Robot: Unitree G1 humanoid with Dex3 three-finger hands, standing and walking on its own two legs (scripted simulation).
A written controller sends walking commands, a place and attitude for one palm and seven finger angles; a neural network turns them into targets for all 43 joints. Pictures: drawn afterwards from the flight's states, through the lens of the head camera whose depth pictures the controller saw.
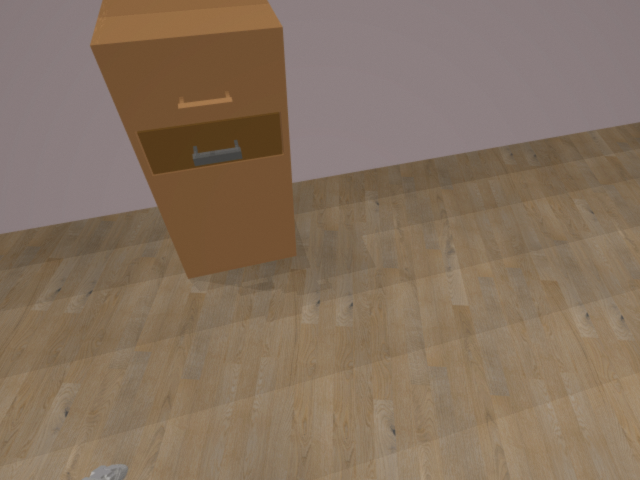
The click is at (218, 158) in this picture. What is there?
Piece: drawer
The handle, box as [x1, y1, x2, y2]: [192, 140, 242, 165]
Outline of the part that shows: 237,141 234,140 234,148 198,153 196,146 193,146 194,153 192,154 194,164 199,165 242,158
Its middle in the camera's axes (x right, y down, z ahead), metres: -0.30 -0.25 +1.10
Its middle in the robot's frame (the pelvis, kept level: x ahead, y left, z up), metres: +0.96 +0.35 -0.18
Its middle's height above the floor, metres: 0.59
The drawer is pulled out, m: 0.00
